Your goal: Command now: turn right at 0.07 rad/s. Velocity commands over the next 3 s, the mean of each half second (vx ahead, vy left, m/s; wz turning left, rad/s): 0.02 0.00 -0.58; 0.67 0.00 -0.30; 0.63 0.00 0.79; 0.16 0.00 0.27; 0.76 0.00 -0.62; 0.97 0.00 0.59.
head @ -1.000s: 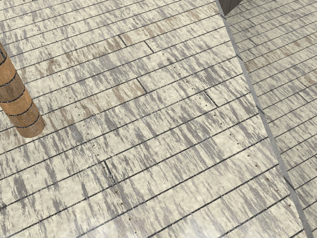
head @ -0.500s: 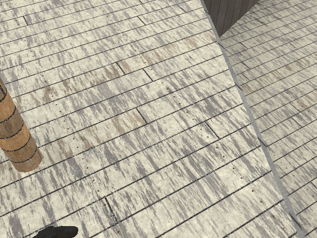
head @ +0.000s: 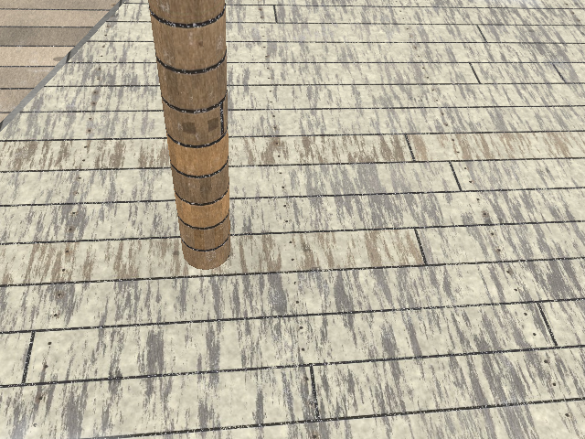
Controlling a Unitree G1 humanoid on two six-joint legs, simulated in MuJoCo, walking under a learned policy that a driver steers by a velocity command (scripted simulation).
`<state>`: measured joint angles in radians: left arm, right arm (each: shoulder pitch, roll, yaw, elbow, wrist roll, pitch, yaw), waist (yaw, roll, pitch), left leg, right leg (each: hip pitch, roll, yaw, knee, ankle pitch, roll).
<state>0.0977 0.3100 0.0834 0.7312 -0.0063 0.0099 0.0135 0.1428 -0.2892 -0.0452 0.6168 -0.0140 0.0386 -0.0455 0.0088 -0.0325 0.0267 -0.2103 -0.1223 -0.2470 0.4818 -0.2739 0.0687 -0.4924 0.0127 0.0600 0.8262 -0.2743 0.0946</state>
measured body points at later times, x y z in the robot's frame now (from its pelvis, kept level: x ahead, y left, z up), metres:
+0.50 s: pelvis +0.04 -0.03 +0.00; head +0.08 -0.06 +0.45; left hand +0.28 +0.21 -0.09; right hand +0.12 -0.36 -0.09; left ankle +0.12 +0.10 -0.71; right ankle +0.01 -0.14 -0.74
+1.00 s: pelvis +0.19 -0.15 -0.02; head +0.23 -0.15 +0.43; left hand +0.53 -0.12 -0.07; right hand -0.01 -0.33 -0.13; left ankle +0.13 +0.08 -0.74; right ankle +0.20 -0.34 -0.73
